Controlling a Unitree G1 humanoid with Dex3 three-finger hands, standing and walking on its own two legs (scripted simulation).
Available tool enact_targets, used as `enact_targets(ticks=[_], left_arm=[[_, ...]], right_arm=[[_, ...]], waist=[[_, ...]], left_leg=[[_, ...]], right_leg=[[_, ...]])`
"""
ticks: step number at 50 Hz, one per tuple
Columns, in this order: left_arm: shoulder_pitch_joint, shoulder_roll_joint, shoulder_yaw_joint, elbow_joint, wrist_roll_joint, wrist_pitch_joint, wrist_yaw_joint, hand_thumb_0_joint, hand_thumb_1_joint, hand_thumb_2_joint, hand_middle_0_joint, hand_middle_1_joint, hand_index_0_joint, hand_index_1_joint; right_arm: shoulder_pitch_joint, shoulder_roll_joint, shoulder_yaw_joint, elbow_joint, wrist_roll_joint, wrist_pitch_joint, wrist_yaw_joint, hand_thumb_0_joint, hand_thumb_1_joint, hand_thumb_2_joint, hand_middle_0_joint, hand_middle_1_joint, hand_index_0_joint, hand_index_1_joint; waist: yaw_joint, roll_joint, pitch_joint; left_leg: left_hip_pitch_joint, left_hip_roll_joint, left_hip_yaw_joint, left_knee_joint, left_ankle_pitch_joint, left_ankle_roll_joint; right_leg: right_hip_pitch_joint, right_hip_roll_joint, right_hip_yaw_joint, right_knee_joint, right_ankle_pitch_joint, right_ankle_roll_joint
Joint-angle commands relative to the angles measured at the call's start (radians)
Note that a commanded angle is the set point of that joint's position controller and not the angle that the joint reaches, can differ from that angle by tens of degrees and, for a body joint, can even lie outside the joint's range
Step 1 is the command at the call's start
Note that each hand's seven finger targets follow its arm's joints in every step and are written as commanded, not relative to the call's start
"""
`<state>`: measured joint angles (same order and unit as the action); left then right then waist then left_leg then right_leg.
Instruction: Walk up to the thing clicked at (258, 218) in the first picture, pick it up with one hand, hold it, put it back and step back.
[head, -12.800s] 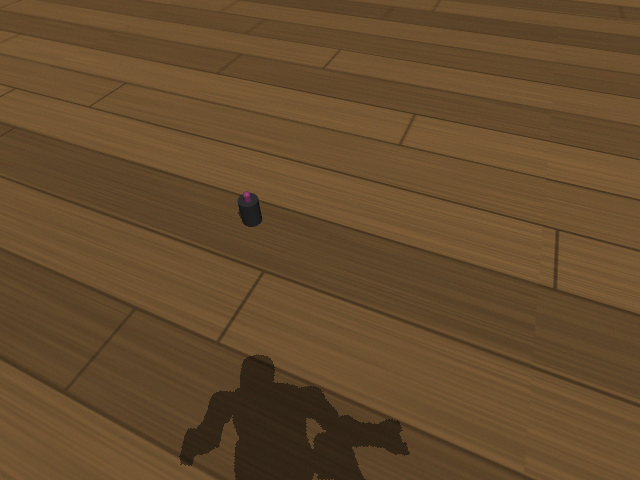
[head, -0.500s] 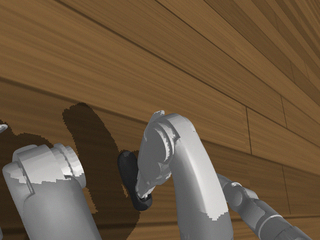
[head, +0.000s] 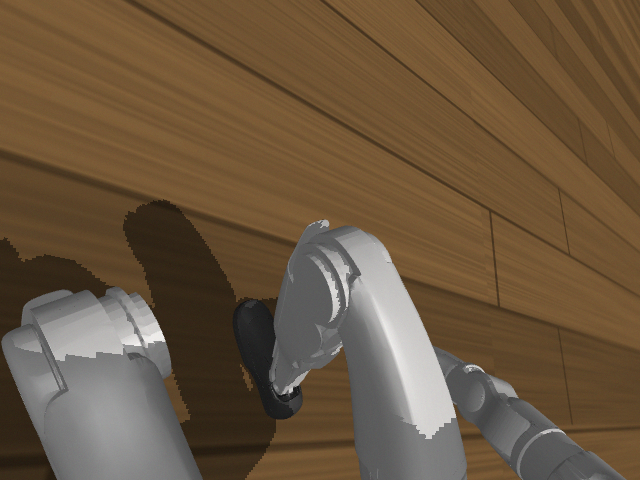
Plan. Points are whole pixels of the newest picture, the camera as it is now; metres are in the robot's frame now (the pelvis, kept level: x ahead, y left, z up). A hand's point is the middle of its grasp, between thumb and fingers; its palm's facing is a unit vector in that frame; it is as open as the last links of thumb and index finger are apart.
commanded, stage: settle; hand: left
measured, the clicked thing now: out of the picture +0.44 +0.27 -0.20
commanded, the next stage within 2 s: none
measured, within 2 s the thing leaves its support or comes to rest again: leaves its support in 0.34 s
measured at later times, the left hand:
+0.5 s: hand out of the picture +0.42 +0.28 -0.15, palm faces +0.36 -0.93 -0.02, open 11.7 cm
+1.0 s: hand out of the picture +0.40 +0.29 -0.04, palm faces +0.32 -0.95 -0.08, open 11.8 cm
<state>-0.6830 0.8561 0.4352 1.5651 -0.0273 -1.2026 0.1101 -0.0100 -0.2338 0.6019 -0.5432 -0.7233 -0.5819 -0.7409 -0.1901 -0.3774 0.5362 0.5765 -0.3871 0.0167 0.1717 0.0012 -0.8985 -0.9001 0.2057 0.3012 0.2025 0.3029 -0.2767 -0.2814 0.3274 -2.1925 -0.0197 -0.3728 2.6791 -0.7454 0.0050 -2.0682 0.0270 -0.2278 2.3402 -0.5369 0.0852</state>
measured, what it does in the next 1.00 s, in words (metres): stands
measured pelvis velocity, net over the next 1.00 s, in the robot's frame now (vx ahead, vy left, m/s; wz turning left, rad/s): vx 0.01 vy -0.01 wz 0.12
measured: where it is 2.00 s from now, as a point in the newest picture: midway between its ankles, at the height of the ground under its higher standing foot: (204, 434)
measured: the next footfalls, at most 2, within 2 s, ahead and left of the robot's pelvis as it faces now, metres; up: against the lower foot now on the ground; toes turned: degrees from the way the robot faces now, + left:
none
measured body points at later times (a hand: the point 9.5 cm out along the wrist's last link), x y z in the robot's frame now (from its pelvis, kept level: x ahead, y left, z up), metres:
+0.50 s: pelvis +0.00 +0.00 +0.01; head +0.22 +0.20 +0.34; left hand +0.39 +0.33 -0.15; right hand +0.17 -0.25 -0.03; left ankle +0.08 +0.11 -0.25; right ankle +0.16 -0.14 -0.25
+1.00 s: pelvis +0.01 -0.01 +0.04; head +0.20 +0.12 +0.42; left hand +0.38 +0.34 -0.03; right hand +0.20 -0.25 -0.05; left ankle +0.08 +0.11 -0.25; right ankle +0.16 -0.14 -0.25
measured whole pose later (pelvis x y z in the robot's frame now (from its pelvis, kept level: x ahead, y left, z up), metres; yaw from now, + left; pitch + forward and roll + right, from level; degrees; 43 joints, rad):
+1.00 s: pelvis +0.01 -0.01 +0.04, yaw +7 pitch +26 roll -12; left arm -0.54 0.51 0.33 0.92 -0.07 -0.74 -0.06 -0.03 -0.54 0.95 -0.59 -0.90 -0.63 -0.93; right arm 0.02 -0.32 0.18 0.63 -0.15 0.05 0.13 0.01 -0.91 -0.90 0.21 0.30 0.20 0.30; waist -0.15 -0.06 0.01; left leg -2.23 -0.02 -0.19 2.47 -0.71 0.00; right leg -2.17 -0.04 -0.09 2.29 -0.59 0.05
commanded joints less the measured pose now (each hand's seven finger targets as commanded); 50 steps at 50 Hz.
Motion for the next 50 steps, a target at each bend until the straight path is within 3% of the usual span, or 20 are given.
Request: enact_targets(ticks=[1, 8, 9, 13, 16, 17, 18, 22, 27, 28, 30, 31, 33, 35, 42, 44, 45, 46, 48, 50], left_arm=[[-0.222, 0.083, -0.018, -0.141, 0.012, -0.07, -0.022, 0.0, 0.182, 1.014, -0.973, -1.04, -0.946, -1.072], [-0.218, 0.076, -0.004, -0.194, -0.005, -0.062, -0.033, 0.0, 0.231, 1.131, -1.075, -1.154, -1.048, -1.19], [-0.212, 0.066, -0.018, -0.199, -0.005, -0.059, -0.036, 0.0, 0.205, 1.129, -1.084, -1.166, -1.058, -1.202], [-0.247, 0.126, 0.032, -0.341, -0.001, -0.049, -0.031, 0.0, 0.189, 1.151, -1.108, -1.196, -1.083, -1.233], [-0.243, 0.101, 0.034, -0.428, 0.001, -0.025, -0.028, 0.0, 0.162, 1.144, -1.122, -1.199, -1.095, -1.238], [-0.229, 0.125, 0.057, -0.45, 0.005, -0.012, -0.024, 0.0, 0.154, 1.143, -1.128, -1.207, -1.102, -1.244], [-0.23, 0.125, 0.047, -0.489, 0.006, -0.001, -0.02, 0.0, 0.164, 1.138, -1.132, -1.207, -1.107, -1.243], [-0.22, 0.079, 0.018, -0.572, 0.009, 0.05, -0.031, 0.0, 0.156, 1.159, -1.172, -1.243, -1.147, -1.28], [-0.181, -0.033, -0.047, -0.641, -0.011, 0.123, -0.065, 0.0, 0.123, 1.171, -1.199, -1.275, -1.179, -1.308], [-0.188, -0.053, -0.06, -0.648, -0.017, 0.137, -0.074, 0.0, 0.113, 1.166, -1.212, -1.284, -1.194, -1.315], [-0.175, -0.064, -0.053, -0.69, -0.033, 0.167, -0.086, 0.0, 0.111, 1.148, -1.198, -1.265, -1.18, -1.295], [-0.181, -0.089, -0.075, -0.701, -0.037, 0.181, -0.093, 0.0, 0.079, 1.144, -1.199, -1.275, -1.185, -1.303], [-0.163, -0.112, -0.076, -0.732, -0.046, 0.212, -0.106, 0.0, 0.101, 1.14, -1.188, -1.26, -1.173, -1.289], [-0.186, -0.132, -0.096, -0.763, -0.045, 0.237, -0.12, 0.0, 0.094, 1.128, -1.194, -1.259, -1.18, -1.286], [-0.208, -0.152, -0.075, -0.878, -0.067, 0.318, -0.149, 0.0, 0.054, 1.141, -1.189, -1.274, -1.174, -1.303], [-0.166, -0.177, -0.071, -0.837, -0.066, 0.344, -0.155, 0.0, 0.053, 1.158, -1.19, -1.29, -1.176, -1.318], [-0.229, -0.166, -0.077, -0.919, -0.07, 0.342, -0.161, 0.0, 0.072, 1.167, -1.192, -1.292, -1.177, -1.321], [-0.168, -0.158, -0.05, -0.882, -0.071, 0.355, -0.166, 0.0, 0.073, 1.172, -1.2, -1.308, -1.187, -1.336], [-0.224, -0.177, -0.086, -0.941, -0.071, 0.37, -0.183, 0.0, 0.05, 1.15, -1.195, -1.293, -1.181, -1.32], [-0.188, -0.173, -0.057, -0.926, -0.087, 0.39, -0.193, 0.0, 0.023, 1.145, -1.189, -1.291, -1.175, -1.32]], right_arm=[[0.038, -0.376, -0.123, 0.009, -0.005, 0.017, -0.015, 0.0, -0.926, -0.911, 0.199, 0.3, 0.199, 0.3], [0.047, -0.38, -0.133, 0.001, 0.004, 0.023, -0.012, 0.0, -0.926, -0.912, 0.199, 0.3, 0.199, 0.3], [0.044, -0.377, -0.133, 0.002, 0.005, 0.024, -0.011, 0.0, -0.93, -0.913, 0.199, 0.3, 0.199, 0.3], [0.066, -0.371, -0.153, 0.001, 0.009, 0.031, -0.01, 0.0, -0.929, -0.912, 0.199, 0.3, 0.199, 0.3], [0.076, -0.36, -0.179, -0.003, 0.016, 0.032, -0.007, 0.0, -0.928, -0.912, 0.199, 0.3, 0.199, 0.3], [0.09, -0.353, -0.181, 0.002, 0.019, 0.033, -0.009, 0.0, -0.927, -0.912, 0.199, 0.3, 0.199, 0.3], [0.095, -0.349, -0.19, 0.0, 0.02, 0.035, -0.009, 0.0, -0.927, -0.911, 0.199, 0.3, 0.199, 0.3], [0.115, -0.341, -0.23, -0.005, 0.042, 0.037, -0.009, 0.0, -0.924, -0.91, 0.199, 0.3, 0.199, 0.3], [0.141, -0.323, -0.284, -0.004, 0.085, 0.028, -0.006, 0.0, -0.917, -0.907, 0.199, 0.3, 0.199, 0.3], [0.156, -0.327, -0.296, -0.002, 0.093, 0.027, -0.007, 0.0, -0.917, -0.907, 0.199, 0.3, 0.199, 0.3], [0.173, -0.31, -0.316, 0.004, 0.111, 0.023, -0.008, 0.0, -0.912, -0.905, 0.199, 0.3, 0.199, 0.3], [0.189, -0.306, -0.325, 0.003, 0.118, 0.022, -0.007, 0.0, -0.915, -0.905, 0.199, 0.3, 0.199, 0.3], [0.204, -0.293, -0.346, 0.002, 0.137, 0.02, -0.009, 0.0, -0.909, -0.904, 0.199, 0.3, 0.199, 0.3], [0.219, -0.285, -0.37, 0.008, 0.156, 0.02, -0.012, 0.0, -0.909, -0.903, 0.199, 0.3, 0.199, 0.3], [0.27, -0.242, -0.429, 0.015, 0.206, 0.021, -0.033, 0.0, -0.91, -0.904, 0.2, 0.3, 0.199, 0.3], [0.283, -0.23, -0.441, 0.012, 0.218, 0.028, -0.04, 0.0, -0.906, -0.903, 0.2, 0.3, 0.199, 0.3], [0.286, -0.234, -0.456, 0.011, 0.222, 0.027, -0.046, 0.0, -0.906, -0.904, 0.2, 0.3, 0.199, 0.3], [0.291, -0.222, -0.456, 0.009, 0.23, 0.031, -0.049, 0.0, -0.911, -0.905, 0.199, 0.3, 0.199, 0.3], [0.3, -0.219, -0.473, 0.013, 0.24, 0.029, -0.057, 0.0, -0.916, -0.905, 0.199, 0.3, 0.199, 0.3], [0.315, -0.206, -0.483, 0.012, 0.254, 0.03, -0.065, 0.0, -0.918, -0.906, 0.199, 0.3, 0.199, 0.3]], waist=[[-0.155, 0.577, -0.56], [-0.137, 0.594, -0.583], [-0.13, 0.596, -0.575], [-0.106, 0.658, -0.65], [-0.091, 0.683, -0.687], [-0.08, 0.702, -0.705], [-0.075, 0.715, -0.732], [-0.06, 0.736, -0.751], [-0.034, 0.693, -0.744], [-0.044, 0.689, -0.748], [-0.004, 0.664, -0.779], [-0.013, 0.66, -0.789], [0.013, 0.641, -0.801], [0.019, 0.646, -0.8], [0.074, 0.61, -0.914], [0.072, 0.573, -0.915], [0.08, 0.598, -0.936], [0.095, 0.592, -0.953], [0.086, 0.607, -0.98], [0.1, 0.564, -1.031]], left_leg=[[0.411, 0.065, 0.057, -0.387, 0.186, -0.044], [0.417, 0.061, 0.06, -0.396, 0.191, -0.047], [0.411, 0.062, 0.061, -0.399, 0.178, -0.046], [0.437, 0.06, 0.081, -0.408, 0.193, -0.049], [0.468, 0.063, 0.093, -0.414, 0.225, -0.053], [0.481, 0.064, 0.097, -0.418, 0.239, -0.053], [0.482, 0.061, 0.109, -0.422, 0.233, -0.052], [0.487, 0.058, 0.118, -0.455, 0.211, -0.054], [0.448, 0.049, 0.128, -0.492, 0.15, -0.046], [0.444, 0.047, 0.128, -0.5, 0.14, -0.045], [0.426, 0.041, 0.144, -0.502, 0.127, -0.037], [0.415, 0.038, 0.148, -0.508, 0.124, -0.035], [0.401, 0.034, 0.155, -0.527, 0.102, -0.03], [0.394, 0.03, 0.156, -0.545, 0.07, -0.028], [0.384, 0.014, 0.216, -0.556, 0.099, -0.012], [0.376, 0.011, 0.22, -0.575, 0.068, -0.009], [0.382, 0.01, 0.228, -0.582, 0.06, -0.008], [0.393, 0.007, 0.234, -0.591, 0.061, -0.007], [0.409, 0.007, 0.242, -0.6, 0.075, -0.007], [0.395, -0.001, 0.263, -0.589, 0.103, 0.0]], right_leg=[[0.281, 0.036, -0.128, -0.109, 0.159, -0.077], [0.295, 0.028, -0.124, -0.106, 0.157, -0.081], [0.29, 0.028, -0.122, -0.105, 0.146, -0.08], [0.308, 0.027, -0.109, -0.109, 0.154, -0.085], [0.301, 0.021, -0.093, -0.109, 0.172, -0.09], [0.306, 0.021, -0.089, -0.111, 0.177, -0.092], [0.312, 0.023, -0.084, -0.118, 0.174, -0.094], [0.268, 0.017, -0.074, -0.121, 0.154, -0.102], [0.208, 0.004, -0.057, -0.135, 0.114, -0.103], [0.207, 0.001, -0.055, -0.139, 0.109, -0.102], [0.202, 0.001, -0.038, -0.145, 0.095, -0.105], [0.211, -0.001, -0.035, -0.15, 0.095, -0.105], [0.195, -0.004, -0.025, -0.156, 0.078, -0.108], [0.153, -0.01, -0.016, -0.156, 0.051, -0.111], [0.195, -0.017, 0.034, -0.188, 0.054, -0.118], [0.188, -0.024, 0.043, -0.203, 0.024, -0.116], [0.193, -0.022, 0.049, -0.206, 0.017, -0.119], [0.197, -0.025, 0.053, -0.213, 0.012, -0.118], [0.191, -0.028, 0.063, -0.212, 0.02, -0.121], [0.236, -0.027, 0.075, -0.224, 0.035, -0.119]])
